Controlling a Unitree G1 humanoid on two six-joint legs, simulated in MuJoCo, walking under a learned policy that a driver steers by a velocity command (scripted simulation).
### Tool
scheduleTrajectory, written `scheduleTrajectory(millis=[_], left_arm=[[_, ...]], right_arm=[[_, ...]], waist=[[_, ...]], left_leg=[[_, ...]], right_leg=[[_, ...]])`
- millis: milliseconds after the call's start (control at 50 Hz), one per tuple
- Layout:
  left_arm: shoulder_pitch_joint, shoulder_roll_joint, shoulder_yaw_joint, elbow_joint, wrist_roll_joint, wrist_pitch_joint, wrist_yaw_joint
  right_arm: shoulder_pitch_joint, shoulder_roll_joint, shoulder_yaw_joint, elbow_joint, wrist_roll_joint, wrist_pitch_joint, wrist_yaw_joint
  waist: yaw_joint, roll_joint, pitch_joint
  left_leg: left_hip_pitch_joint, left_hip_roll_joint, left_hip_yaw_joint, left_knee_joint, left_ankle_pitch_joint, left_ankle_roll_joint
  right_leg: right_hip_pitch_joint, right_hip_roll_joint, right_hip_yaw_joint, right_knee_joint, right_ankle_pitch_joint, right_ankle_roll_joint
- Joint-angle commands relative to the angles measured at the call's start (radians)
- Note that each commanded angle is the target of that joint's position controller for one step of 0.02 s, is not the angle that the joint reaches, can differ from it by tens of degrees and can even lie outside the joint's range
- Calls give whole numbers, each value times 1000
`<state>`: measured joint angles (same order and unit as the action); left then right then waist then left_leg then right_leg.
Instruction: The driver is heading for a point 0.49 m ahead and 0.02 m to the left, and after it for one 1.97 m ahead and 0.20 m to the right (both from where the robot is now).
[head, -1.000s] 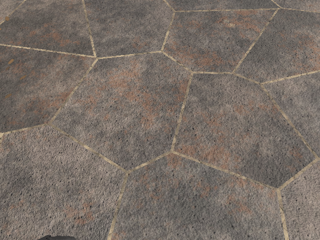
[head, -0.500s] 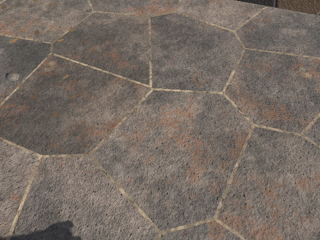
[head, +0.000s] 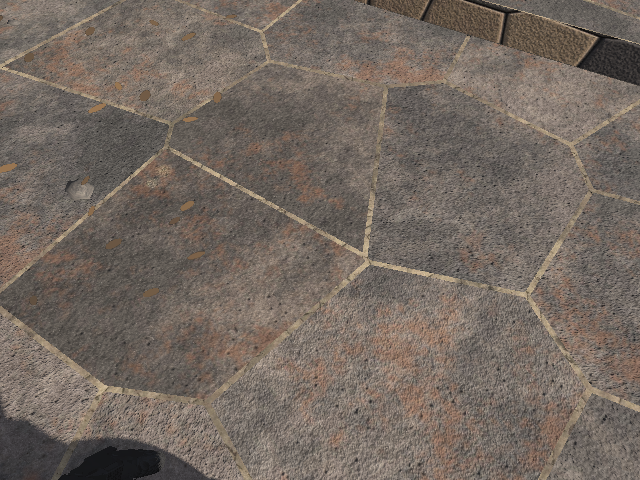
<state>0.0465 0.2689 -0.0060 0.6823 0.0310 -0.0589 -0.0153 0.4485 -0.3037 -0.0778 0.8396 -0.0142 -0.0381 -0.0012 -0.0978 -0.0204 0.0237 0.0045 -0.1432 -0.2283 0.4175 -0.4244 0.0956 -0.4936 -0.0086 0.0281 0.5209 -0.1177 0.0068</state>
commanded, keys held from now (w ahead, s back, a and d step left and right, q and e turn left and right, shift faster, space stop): w+q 0.40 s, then w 0.08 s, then w+e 0.52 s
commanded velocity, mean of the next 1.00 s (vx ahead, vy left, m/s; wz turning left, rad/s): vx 0.50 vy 0.00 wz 0.18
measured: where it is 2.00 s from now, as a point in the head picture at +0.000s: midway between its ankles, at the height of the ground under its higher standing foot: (273, 251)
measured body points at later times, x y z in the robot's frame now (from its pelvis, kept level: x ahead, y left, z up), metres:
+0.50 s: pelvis +0.25 +0.02 +0.00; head +0.29 +0.04 +0.45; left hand +0.15 +0.27 -0.13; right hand +0.53 -0.13 -0.08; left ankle +0.35 +0.14 -0.71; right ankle +0.13 -0.12 -0.73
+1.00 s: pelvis +0.50 +0.11 +0.01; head +0.52 +0.11 +0.46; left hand +0.62 +0.36 -0.11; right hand +0.51 -0.15 -0.13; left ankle +0.35 +0.14 -0.73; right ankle +0.67 +0.02 -0.69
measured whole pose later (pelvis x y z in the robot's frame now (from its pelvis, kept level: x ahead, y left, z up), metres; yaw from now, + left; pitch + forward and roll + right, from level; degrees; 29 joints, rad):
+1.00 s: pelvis +0.50 +0.11 +0.01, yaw +7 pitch +1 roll +1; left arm 0.13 0.23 0.04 0.81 0.03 0.00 -0.06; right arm 0.40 -0.22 -0.03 0.93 -0.02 -0.09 -0.02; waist -0.04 -0.03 0.04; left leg 0.12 -0.05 0.25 0.20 -0.34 0.05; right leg -0.61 -0.06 -0.08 0.69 -0.03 -0.07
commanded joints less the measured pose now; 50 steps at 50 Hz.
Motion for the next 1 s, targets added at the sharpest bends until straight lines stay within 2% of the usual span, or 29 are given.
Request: scheduleTrajectory(millis=[20, 40, 60, 80, 100, 140, 180, 220, 280, 360, 400, 440, 480, 500, 520, 540, 560, 580, 600, 620, 640, 660, 680, 720, 760, 820, 880, 960, 1000], left_arm=[[388, 245, 79, 9, 26, -32, 40], [351, 323, 98, 2, 31, -16, 41], [292, 234, 90, -4, 14, -3, 36], [238, 147, 69, -15, 6, -2, 32], [209, 109, 59, -8, 7, -3, 28], [220, 97, 55, 16, 2, -15, 30], [251, 101, 60, 37, -10, -35, 21], [266, 109, 66, 52, -15, -44, 17], [292, 109, 70, 75, -13, -42, 16], [312, 120, 76, 99, -13, -39, 15], [337, 137, 81, 114, -13, -36, 20], [376, 145, 82, 139, -12, -25, 23], [392, 169, 84, 160, -10, -12, 26], [404, 176, 82, 173, -9, -6, 26], [400, 169, 75, 178, -14, 1, 26], [395, 133, 60, 153, -19, -1, 23], [476, 0, 29, 101, -39, -2, 0], [361, 131, 65, 103, -26, 7, 13], [289, 120, 67, 83, -40, 1, 13], [292, 94, 58, 94, -42, -7, 9], [315, 89, 61, 120, -30, 2, 7], [363, 82, 62, 145, -13, 20, 2], [386, 71, 64, 162, -7, 35, -4], [370, 49, 67, 163, -9, 48, -17], [300, 36, 69, 148, -9, 53, -24], [204, 32, 70, 124, -7, 52, -29], [107, 14, 59, 93, -3, 46, -37], [-8, 3, 46, 43, 3, 43, -50], [-4, 10, 48, 34, 4, 42, -49]], right_arm=[[-78, -83, -11, -104, 16, -32, 9], [39, -26, 1, -136, 34, -27, 10], [27, -107, -5, -96, -2, -9, -1], [-43, -116, -9, -93, -9, -3, 8], [-82, -98, -5, -98, -9, 0, 17], [-97, -80, -3, -100, -22, 20, 36], [-115, -65, 1, -113, -22, 35, 47], [-174, -54, 5, -137, -22, 41, 57], [-273, -39, 13, -174, -22, 41, 66], [-402, -7, 33, -216, -18, 32, 83], [-453, -7, 36, -236, -21, 32, 89], [-477, -9, 37, -247, -29, 31, 85], [-441, -19, 32, -237, -36, 27, 72], [-365, -26, 26, -212, -41, 20, 64], [-204, -38, 15, -155, -48, 8, 53], [-39, -102, -6, -110, -65, 0, 36], [-18, -218, -27, -113, -60, -3, 20], [18, -219, -36, -121, -18, 5, 5], [-58, -177, -24, -97, -13, 0, -4], [-108, -110, -4, -86, -13, -9, -2], [-153, -67, 10, -83, -12, -20, 0], [-185, -36, 21, -80, -7, -27, 0], [-185, -22, 26, -76, -7, -37, 1], [-163, -37, 20, -53, -3, -57, 2], [-141, -45, 16, -35, -3, -66, 0], [-106, -35, 19, -9, -3, -68, -4], [-87, -34, 21, 11, -1, -68, -9], [-14, -49, 20, 56, -5, -59, -22], [-14, -67, 18, 67, -9, -51, -28]], waist=[[237, -77, -281], [147, -319, -337], [124, -154, -227], [126, -42, -113], [116, -11, -51], [100, -86, -18], [94, -94, -26], [94, -83, -15], [108, -72, 14], [133, -70, 42], [145, -68, 57], [153, -64, 64], [130, -78, 35], [96, -78, -11], [20, -45, -95], [-48, 29, -214], [9, 280, -357], [-61, 118, -376], [-18, 92, -210], [29, 71, -105], [69, 66, -58], [104, 93, -38], [113, 101, -40], [126, 88, -19], [117, 86, 19], [99, 79, 54], [80, 79, 74], [45, 76, 96], [61, 85, 78]], left_leg=[[-268, 110, -14, 518, 484, 10], [-566, -35, 95, 735, -153, -15], [-653, 71, 96, 832, -91, -7], [-646, 108, 108, 823, 7, -12], [-624, 138, 122, 784, 64, -23], [-588, 173, 144, 746, 95, -41], [-595, 177, 156, 744, 125, -48], [-654, 190, 162, 727, 177, -57], [-721, 202, 184, 634, 268, -72], [-658, 204, 250, 392, 398, -60], [-629, 200, 288, 308, 377, -39], [-592, 177, 312, 241, 310, -11], [-497, 120, 342, 195, 206, 27], [-389, 85, 340, 161, 176, 50], [-180, 54, 336, 75, 229, 74], [100, 201, 166, 57, 166, 112], [404, 577, -358, -12, 207, 244], [334, 580, -431, -84, 295, 250], [206, 529, -219, -87, 398, 211], [60, 475, -94, -121, 478, 162], [-26, 427, -3, -153, 503, 111], [-99, 395, 65, -186, 513, 85], [-132, 385, 99, -211, 523, 77], [-138, 375, 152, -256, 525, 74], [-126, 369, 205, -293, 495, 64], [-85, 361, 271, -309, 506, 58], [-56, 353, 342, -302, 564, 46], [54, 382, 402, -255, 717, 31], [105, 392, 437, -177, 934, 15]], right_leg=[[618, -239, 250, -110, -255, -94], [769, -449, 712, -241, -327, -198], [664, -428, 723, -241, -433, -206], [540, -379, 556, -253, -390, -187], [454, -326, 409, -276, -250, -168], [380, -256, 224, -307, -63, -138], [379, -252, 143, -320, 84, -147], [394, -259, 77, -346, 139, -160], [416, -248, -22, -365, 198, -162], [419, -226, -140, -364, 224, -139], [453, -244, -167, -355, 252, -129], [500, -261, -183, -321, 340, -124], [546, -270, -211, -208, 624, -117], [548, -271, -218, -93, 755, -116], [488, -246, -247, 90, 744, -102], [290, -213, -246, 352, 447, -87], [-97, -28, -213, 731, -446, -37], [-156, 7, -21, 846, -413, -48], [-195, -34, 30, 829, -313, -62], [-156, -67, 24, 736, -254, -67], [-102, -87, 24, 668, -225, -64], [-40, -91, 20, 636, -205, -53], [-4, -84, 17, 628, -187, -49], [-34, -79, 14, 609, -135, -44], [-113, -88, 16, 573, -53, -39], [-201, -88, 11, 480, 45, -31], [-193, -77, -40, 321, 127, -33], [-179, -53, -125, 168, 108, -74], [-121, -14, -163, 123, 35, -110]])
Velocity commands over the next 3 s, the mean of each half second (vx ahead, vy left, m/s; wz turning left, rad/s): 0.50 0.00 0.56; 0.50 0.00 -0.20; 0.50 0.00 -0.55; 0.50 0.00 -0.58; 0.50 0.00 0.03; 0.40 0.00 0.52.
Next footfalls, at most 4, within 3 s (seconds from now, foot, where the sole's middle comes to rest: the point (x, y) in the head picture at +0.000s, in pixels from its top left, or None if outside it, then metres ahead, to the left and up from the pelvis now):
0.54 left None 0.39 0.16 -0.76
1.10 right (279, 369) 0.71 0.05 -0.76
1.60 left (216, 259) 1.03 0.19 -0.76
2.12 right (337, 211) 1.16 -0.13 -0.76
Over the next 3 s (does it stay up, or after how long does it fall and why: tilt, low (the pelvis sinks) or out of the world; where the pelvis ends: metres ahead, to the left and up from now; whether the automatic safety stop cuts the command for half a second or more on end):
stays up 1.48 -0.15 0.02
